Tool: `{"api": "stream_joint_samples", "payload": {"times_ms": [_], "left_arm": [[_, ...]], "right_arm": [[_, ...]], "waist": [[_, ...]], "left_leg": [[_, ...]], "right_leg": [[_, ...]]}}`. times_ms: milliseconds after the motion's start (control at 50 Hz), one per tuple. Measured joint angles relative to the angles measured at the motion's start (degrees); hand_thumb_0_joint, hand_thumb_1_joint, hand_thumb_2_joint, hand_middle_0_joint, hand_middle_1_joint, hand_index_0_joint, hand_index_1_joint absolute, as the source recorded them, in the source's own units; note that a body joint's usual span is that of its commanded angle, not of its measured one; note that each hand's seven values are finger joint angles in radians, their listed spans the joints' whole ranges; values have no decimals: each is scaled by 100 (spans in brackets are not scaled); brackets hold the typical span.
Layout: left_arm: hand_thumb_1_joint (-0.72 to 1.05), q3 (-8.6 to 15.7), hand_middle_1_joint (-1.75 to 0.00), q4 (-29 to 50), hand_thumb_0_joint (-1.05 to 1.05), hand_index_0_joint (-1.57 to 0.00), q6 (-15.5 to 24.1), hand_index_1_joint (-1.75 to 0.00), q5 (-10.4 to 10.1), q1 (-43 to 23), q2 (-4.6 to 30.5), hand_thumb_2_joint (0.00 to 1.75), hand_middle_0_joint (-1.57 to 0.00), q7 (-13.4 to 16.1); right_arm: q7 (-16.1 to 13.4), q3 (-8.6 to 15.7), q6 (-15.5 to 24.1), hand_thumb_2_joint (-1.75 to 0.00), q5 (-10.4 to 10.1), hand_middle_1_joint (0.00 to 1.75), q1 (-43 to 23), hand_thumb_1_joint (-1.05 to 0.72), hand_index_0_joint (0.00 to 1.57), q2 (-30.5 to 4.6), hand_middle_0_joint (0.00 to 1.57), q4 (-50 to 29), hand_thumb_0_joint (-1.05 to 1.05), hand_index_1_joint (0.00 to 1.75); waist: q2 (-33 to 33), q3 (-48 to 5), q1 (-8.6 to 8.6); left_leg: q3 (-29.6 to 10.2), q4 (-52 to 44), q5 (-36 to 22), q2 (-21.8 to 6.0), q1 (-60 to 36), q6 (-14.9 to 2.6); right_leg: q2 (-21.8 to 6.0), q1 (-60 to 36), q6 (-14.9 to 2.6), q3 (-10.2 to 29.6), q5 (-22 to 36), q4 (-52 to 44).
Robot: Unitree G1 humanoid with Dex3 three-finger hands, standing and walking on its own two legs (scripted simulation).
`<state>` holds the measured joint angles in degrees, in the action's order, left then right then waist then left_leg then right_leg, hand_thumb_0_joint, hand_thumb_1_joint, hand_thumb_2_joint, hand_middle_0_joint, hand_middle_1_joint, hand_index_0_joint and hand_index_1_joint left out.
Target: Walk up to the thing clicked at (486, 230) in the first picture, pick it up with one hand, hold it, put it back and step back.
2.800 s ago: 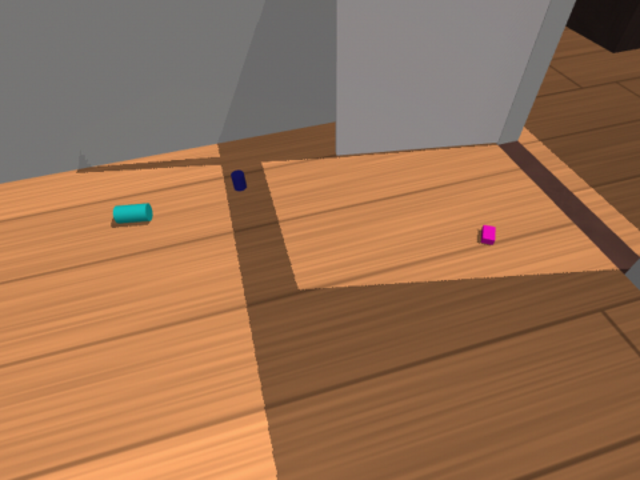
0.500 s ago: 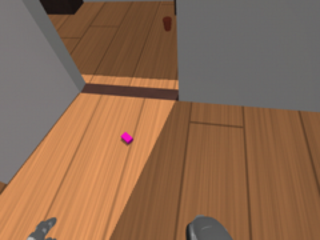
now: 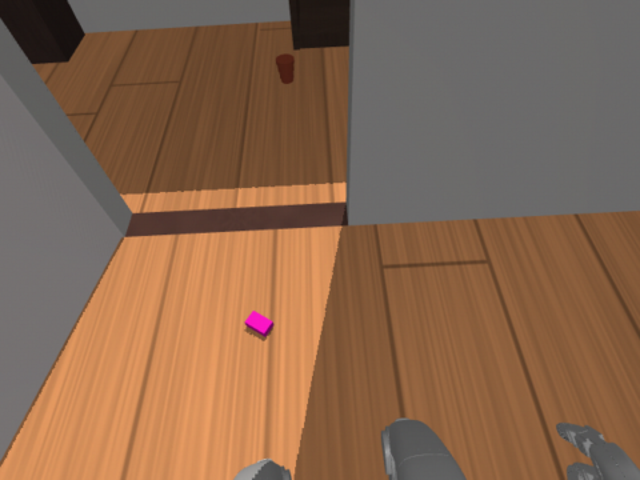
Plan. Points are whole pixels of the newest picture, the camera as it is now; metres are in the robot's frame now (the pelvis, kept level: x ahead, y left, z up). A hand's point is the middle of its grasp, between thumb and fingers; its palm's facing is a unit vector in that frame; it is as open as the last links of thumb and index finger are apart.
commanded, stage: walk up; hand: left
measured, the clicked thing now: (259, 323) +0.63 +0.21 -0.72
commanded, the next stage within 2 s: none
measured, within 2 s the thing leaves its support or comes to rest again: neither
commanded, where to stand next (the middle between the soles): +0.17 +0.16 m, yaw -28 degrees
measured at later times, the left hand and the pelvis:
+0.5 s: hand out of the picture +0.22 +0.51 -0.13, palm faces -0.22 -0.76 -0.62, open 7.3 cm; pelvis +0.07 +0.21 -0.03, yaw -15 degrees
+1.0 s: hand (57, 392) +0.29 +0.41 -0.13, palm faces -0.47 -0.79 -0.40, open 7.3 cm; pelvis +0.08 +0.21 +0.00, yaw -28 degrees
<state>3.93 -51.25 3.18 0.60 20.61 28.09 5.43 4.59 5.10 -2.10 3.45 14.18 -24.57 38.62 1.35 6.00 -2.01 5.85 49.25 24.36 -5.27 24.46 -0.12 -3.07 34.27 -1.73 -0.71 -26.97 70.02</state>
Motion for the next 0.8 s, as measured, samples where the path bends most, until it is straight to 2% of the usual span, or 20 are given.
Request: {"api": "stream_joint_samples", "payload": {"times_ms": [40,80,140,180,200,240,300,380,440,460,480,500,540,580,620,660,740,800], "left_arm": [[90,-30,-30,4,1,-21,74,-30,-44,-18,-63,90,-21,-62],[91,-61,-30,77,0,-21,128,-30,-74,-27,-163,90,-21,-87],[90,-90,-30,317,0,-21,273,-30,-35,35,-260,90,-21,-57],[90,-78,-30,510,0,-21,315,-30,37,16,-305,90,-21,33],[90,-98,-30,584,0,-21,298,-30,36,3,-305,90,-21,72],[90,-129,-30,655,0,-21,254,-30,1,-24,-341,90,-21,144],[90,-150,-30,712,0,-21,228,-30,41,20,-361,90,-21,185],[90,-136,-30,730,0,-22,190,-30,143,50,-232,90,-21,109],[90,-97,-30,738,0,-22,69,-30,183,-52,-113,90,-21,-12],[90,-84,-30,737,0,-22,15,-30,177,-94,-75,90,-21,-48],[90,-51,-30,698,0,-21,-53,-30,156,-187,-28,90,-21,-64],[90,-16,-30,631,0,-21,-127,-30,132,-284,-16,90,-21,-57],[90,2,-30,463,0,-21,-198,-30,124,-453,-12,90,-21,-65],[90,45,-30,345,0,-21,-197,-30,73,-564,48,90,-21,-158],[90,90,-30,271,0,-21,-227,-30,53,-632,47,90,-21,-305],[91,123,-30,241,0,-21,-292,-30,74,-662,-16,90,-21,-463],[91,140,-30,287,0,-21,-449,-30,162,-729,-211,90,-21,-684],[91,152,-30,339,0,-21,-488,-30,176,-825,-293,90,-21,-773]], "right_arm": [[-11,-50,-22,-90,34,30,135,-91,20,39,20,48,0,29],[-24,-70,-55,-90,83,30,267,-91,21,16,20,53,0,30],[-23,-55,-190,-90,61,30,430,-91,21,-67,20,48,0,30],[-61,-33,-292,-90,28,30,410,-91,21,-80,20,125,1,30],[-84,-33,-365,-90,28,30,393,-91,20,-63,20,168,1,30],[-104,-36,-474,-90,18,30,315,-91,20,-64,20,244,1,29],[-61,-32,-490,-90,16,30,107,-91,20,-109,20,209,1,29],[3,17,-393,-90,-76,30,-181,-91,20,-181,20,87,1,30],[-44,61,-218,-90,-213,30,-269,-91,20,-252,20,161,0,30],[-85,77,-131,-90,-232,30,-262,-91,21,-279,20,200,0,30],[-144,88,-48,-90,-216,30,-274,-91,20,-243,20,260,0,30],[-184,58,-1,-90,-227,30,-269,-91,20,-206,20,322,0,30],[-217,-48,26,-90,-247,30,-253,-91,20,-101,20,499,0,29],[-271,-165,60,-90,-219,30,-233,-91,21,85,20,669,0,30],[-305,-257,146,-90,-210,30,-156,-91,21,181,20,788,0,30],[-339,-297,239,-90,-185,30,-38,-91,21,188,21,857,0,30],[-487,-264,415,-90,-184,30,226,-90,21,-7,21,889,0,30],[-598,-209,481,-90,-202,30,335,-90,21,-198,21,893,0,30]], "waist": [[34,23,-95],[120,49,-197],[284,56,-246],[470,167,-136],[510,175,-70],[606,155,27],[689,114,66],[589,92,126],[405,30,248],[336,2,254],[195,43,263],[138,68,278],[157,73,238],[1,88,195],[-116,87,156],[-197,76,136],[-225,98,158],[-214,175,131]], "left_leg": [[175,-284,-29,49,-250,-116],[329,-441,4,111,-427,-214],[510,-101,254,149,-432,-312],[122,824,534,210,-131,-168],[-96,1417,716,290,85,-68],[-404,2321,683,286,482,40],[-694,2622,350,13,920,71],[-882,2006,118,-298,1017,26],[-784,835,92,-237,530,-41],[-715,442,98,-146,322,92],[-580,553,198,-46,313,290],[-488,767,299,-44,352,373],[-462,977,411,-169,374,337],[-365,863,371,-222,268,284],[-273,687,301,-265,162,247],[-157,502,236,-294,54,217],[105,295,180,-427,-69,202],[257,263,170,-584,-91,257]], "right_leg": [[46,-83,44,-411,13,-582],[143,-259,30,-627,56,-1289],[315,-786,-119,-707,975,-2688],[413,-792,-200,-622,907,-2494],[406,-786,-194,-553,826,-2380],[371,-856,-132,-413,773,-2351],[250,-878,65,-148,785,-2366],[13,-622,235,371,678,-2074],[-172,-314,270,852,496,-1684],[-237,-192,246,1009,403,-1487],[-255,-70,121,1253,362,-1221],[-108,31,70,1401,171,-910],[238,180,77,1183,-188,-229],[354,233,83,808,-57,122],[389,123,76,451,45,44],[419,-83,84,257,-81,-200],[424,-414,54,137,-446,-650],[322,-628,14,55,-471,-1110]]}}
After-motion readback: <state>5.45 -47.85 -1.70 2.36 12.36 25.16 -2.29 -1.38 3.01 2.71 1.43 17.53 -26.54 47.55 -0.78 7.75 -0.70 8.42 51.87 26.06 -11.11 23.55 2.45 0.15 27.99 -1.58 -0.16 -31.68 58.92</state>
